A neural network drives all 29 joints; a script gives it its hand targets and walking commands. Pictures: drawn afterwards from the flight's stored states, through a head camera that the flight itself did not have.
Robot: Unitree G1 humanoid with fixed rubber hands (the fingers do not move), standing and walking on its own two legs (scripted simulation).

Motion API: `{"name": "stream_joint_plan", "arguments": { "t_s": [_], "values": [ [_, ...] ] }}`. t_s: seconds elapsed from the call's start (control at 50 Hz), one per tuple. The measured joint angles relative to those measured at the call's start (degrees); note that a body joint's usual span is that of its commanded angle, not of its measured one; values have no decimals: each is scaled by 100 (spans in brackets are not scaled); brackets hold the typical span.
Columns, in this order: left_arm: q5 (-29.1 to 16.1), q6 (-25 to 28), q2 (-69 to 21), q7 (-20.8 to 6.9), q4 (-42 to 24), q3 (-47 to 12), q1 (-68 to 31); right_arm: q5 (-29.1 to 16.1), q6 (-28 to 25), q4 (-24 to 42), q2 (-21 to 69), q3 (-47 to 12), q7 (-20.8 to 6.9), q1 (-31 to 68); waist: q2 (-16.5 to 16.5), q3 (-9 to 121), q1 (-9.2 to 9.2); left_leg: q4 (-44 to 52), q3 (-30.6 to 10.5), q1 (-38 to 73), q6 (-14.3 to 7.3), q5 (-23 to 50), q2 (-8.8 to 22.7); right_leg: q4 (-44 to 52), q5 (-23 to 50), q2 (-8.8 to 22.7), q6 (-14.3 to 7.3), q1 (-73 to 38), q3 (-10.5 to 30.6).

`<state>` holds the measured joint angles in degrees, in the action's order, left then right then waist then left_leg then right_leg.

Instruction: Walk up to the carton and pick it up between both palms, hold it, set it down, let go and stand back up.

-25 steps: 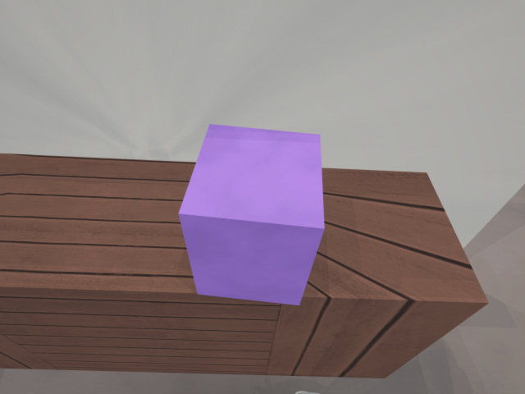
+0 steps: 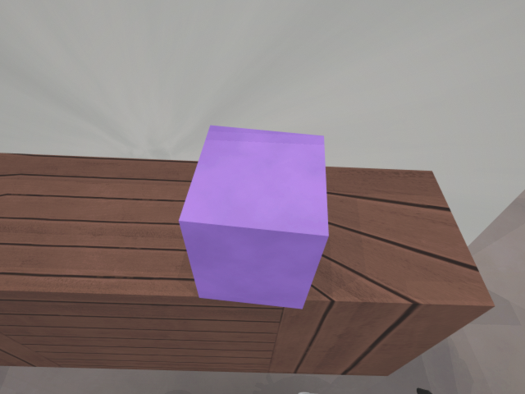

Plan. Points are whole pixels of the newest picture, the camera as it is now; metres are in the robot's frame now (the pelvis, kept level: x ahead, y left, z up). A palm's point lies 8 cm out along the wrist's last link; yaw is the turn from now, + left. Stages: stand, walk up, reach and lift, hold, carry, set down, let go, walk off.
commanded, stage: stand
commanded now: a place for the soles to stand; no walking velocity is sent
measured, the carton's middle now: (258, 221) +0.42 +0.00 +0.00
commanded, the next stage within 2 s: reach and lift in 0.40 s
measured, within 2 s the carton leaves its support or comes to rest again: neither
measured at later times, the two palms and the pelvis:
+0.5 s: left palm out of the picture +0.08 +0.29 -0.12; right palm out of the picture +0.10 -0.29 -0.11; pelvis +0.00 +0.00 +0.00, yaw +0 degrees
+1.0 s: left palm (91, 375) +0.19 +0.25 -0.08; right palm out of the picture +0.12 -0.27 -0.08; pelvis +0.01 -0.01 +0.00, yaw +0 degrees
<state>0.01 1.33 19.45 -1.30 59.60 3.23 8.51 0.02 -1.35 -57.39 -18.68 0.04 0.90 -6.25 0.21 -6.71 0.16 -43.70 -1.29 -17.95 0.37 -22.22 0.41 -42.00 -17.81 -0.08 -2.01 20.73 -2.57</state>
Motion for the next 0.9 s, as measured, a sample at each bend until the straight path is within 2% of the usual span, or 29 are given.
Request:
{"name": "stream_joint_plan", "arguments": {
  "t_s": [0.42,0.44,0.52,0.6,0.66,0.72,0.8,0.9],
  "values": [
    [0,5,0,0,0,0,0,0,35,0,0,0,0,15,-19,53,0,108,0,44,0,46,0,68,26,1,8,-27,0],
    [1,-111,0,14,-60,0,-6,0,-12,-38,2,1,-1,25,-17,55,-1,116,1,40,5,52,0,75,31,2,9,-22,0],
    [0,-1694,0,188,-1251,-1,-84,29,-401,-197,23,-2,-259,253,32,-26,-1,-128,10,-145,33,-36,4,-209,-68,9,8,189,0],
    [-1,-2496,-19,189,-2249,-2,-232,29,-460,-199,98,0,-340,416,78,-103,0,-278,9,-201,83,-125,11,-426,-188,9,8,280,0],
    [-1,-2667,-50,190,-2867,-1,-260,29,-468,-88,122,0,-341,390,68,-103,0,-278,10,-201,111,-142,41,-434,-211,-21,8,290,0],
    [0,-2615,-54,189,-3274,1,-257,29,-534,306,123,-1,-340,193,68,-103,1,-276,12,-198,121,-164,65,-434,-231,-44,8,293,0],
    [0,-2443,-54,189,-3369,1,-256,29,-753,763,138,0,-279,-103,110,-103,1,-233,13,-166,127,-168,66,-420,-246,-45,8,274,0],
    [0,-2300,-54,189,-3367,1,-242,29,-888,1008,235,-1,-229,-354,240,-100,1,-116,13,-20,134,-141,65,-318,-228,-45,8,132,1]
  ]
}}
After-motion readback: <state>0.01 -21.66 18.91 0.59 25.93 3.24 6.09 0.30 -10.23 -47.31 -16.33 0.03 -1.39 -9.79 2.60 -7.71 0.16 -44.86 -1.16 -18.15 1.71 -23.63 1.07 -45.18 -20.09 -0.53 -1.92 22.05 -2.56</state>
